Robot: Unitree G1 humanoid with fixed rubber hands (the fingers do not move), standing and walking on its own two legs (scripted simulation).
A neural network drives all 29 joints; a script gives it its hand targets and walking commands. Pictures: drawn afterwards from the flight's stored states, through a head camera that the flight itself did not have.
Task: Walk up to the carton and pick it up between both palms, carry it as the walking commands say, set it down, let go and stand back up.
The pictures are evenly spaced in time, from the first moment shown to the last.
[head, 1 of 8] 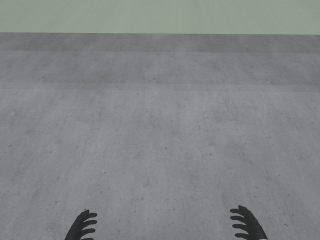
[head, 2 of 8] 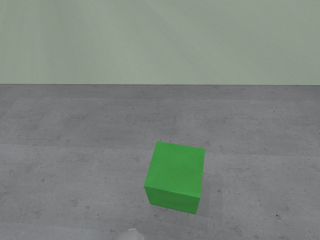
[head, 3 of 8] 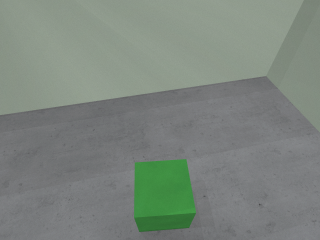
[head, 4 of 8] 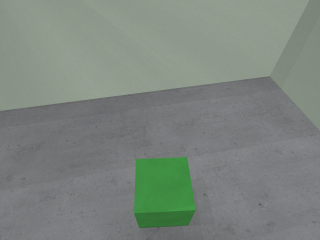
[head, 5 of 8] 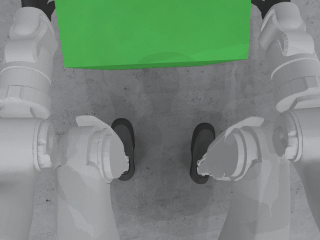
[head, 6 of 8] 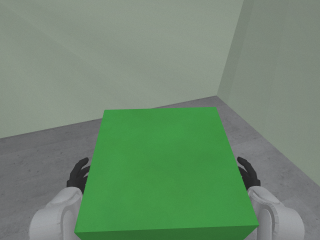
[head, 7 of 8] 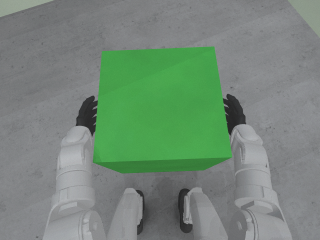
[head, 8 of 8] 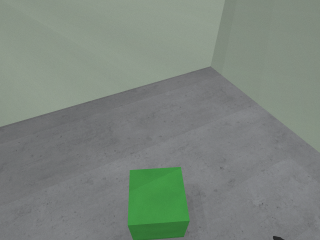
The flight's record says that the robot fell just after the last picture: no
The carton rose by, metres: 0.66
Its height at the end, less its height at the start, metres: +0.00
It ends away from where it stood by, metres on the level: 0.20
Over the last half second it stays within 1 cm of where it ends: yes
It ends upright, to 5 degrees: yes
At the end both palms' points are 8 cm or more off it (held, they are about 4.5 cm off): yes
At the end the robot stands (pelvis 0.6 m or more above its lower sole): yes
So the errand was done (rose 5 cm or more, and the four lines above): yes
